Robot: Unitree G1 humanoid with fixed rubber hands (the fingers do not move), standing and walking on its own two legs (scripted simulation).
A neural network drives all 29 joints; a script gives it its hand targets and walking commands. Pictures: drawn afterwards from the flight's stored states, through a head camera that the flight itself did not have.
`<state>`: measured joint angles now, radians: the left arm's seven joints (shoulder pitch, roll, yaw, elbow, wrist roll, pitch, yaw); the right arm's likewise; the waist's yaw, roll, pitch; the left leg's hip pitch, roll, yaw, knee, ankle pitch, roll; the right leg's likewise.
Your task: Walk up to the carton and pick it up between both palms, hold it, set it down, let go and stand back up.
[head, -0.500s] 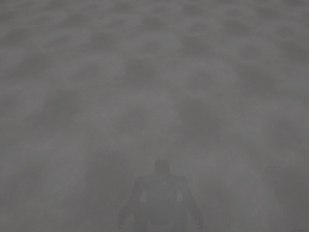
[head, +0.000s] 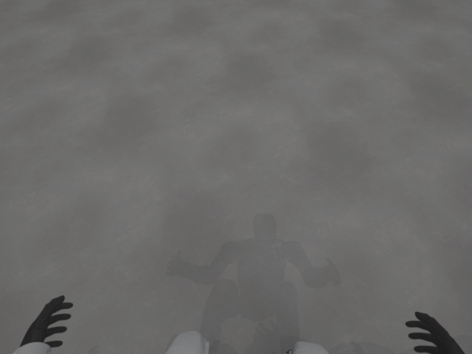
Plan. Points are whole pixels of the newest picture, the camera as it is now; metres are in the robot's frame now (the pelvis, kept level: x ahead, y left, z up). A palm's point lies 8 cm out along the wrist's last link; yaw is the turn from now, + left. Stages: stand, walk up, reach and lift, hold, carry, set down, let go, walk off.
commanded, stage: walk up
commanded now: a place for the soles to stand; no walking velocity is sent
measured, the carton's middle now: out of the picture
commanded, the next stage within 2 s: none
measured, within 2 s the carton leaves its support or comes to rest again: neither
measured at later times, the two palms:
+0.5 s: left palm out of the picture -0.10 +0.42 -0.04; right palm (335, 343) +0.13 -0.16 -0.11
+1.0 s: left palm out of the picture -0.27 +0.50 -0.07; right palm out of the picture -0.03 -0.13 -0.08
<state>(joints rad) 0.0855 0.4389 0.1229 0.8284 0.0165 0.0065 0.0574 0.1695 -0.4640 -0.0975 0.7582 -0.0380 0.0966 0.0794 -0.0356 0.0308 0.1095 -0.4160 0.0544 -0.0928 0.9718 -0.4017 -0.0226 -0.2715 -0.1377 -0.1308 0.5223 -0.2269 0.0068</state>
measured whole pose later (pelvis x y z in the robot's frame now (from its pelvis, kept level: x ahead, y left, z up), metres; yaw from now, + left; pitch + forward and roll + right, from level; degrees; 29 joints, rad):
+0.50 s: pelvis -0.08 +0.08 +0.00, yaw +18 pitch -3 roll +3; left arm 0.23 0.39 0.06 0.76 0.01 0.02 0.06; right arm 0.19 -0.42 -0.07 0.64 -0.05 0.10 0.08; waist 0.00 0.08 0.10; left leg -0.44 -0.19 -0.14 0.88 -0.41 0.00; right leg -0.29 -0.01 -0.09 0.54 -0.21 -0.10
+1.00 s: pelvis -0.22 +0.13 +0.00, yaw +38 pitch -2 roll -2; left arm 0.13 0.47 0.12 0.76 -0.01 0.04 0.02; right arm 0.42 -0.42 -0.07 0.71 -0.07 0.10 0.12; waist -0.13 -0.03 0.05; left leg -0.28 0.01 -0.06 0.60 -0.29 0.02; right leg -0.51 -0.10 -0.10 0.93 -0.51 -0.01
